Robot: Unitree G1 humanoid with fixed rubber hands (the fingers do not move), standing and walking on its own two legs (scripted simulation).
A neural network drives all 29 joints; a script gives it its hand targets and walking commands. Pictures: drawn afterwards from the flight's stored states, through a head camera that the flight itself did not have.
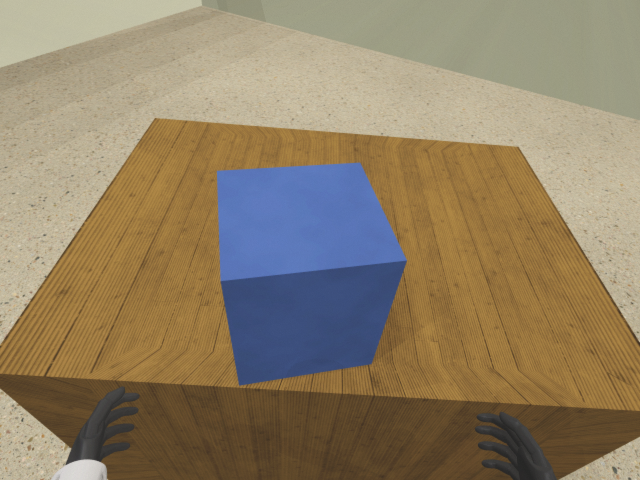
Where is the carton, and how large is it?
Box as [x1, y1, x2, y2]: [217, 163, 406, 385]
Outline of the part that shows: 360,163 217,171 220,279 239,385 371,363 406,259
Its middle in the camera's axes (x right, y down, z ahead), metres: -0.03 +0.05 +0.58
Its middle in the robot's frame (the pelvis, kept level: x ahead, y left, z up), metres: +0.42 +0.05 +0.02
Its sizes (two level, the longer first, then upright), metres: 0.210 0.200 0.250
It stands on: a pedestal, 0.67 m high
